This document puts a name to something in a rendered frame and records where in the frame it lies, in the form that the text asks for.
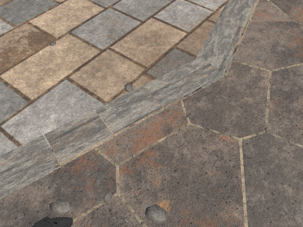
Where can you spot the robot left hand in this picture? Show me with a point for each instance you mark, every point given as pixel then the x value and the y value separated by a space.
pixel 54 222

